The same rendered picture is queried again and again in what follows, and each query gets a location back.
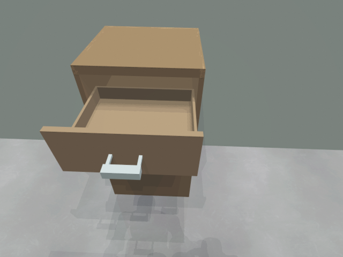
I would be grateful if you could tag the handle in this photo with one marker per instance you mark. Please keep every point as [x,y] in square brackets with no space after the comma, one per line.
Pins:
[116,171]

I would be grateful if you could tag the cabinet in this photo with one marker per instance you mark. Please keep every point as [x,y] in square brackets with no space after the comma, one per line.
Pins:
[153,57]

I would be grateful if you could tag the drawer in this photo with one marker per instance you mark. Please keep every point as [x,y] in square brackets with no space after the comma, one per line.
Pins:
[158,123]

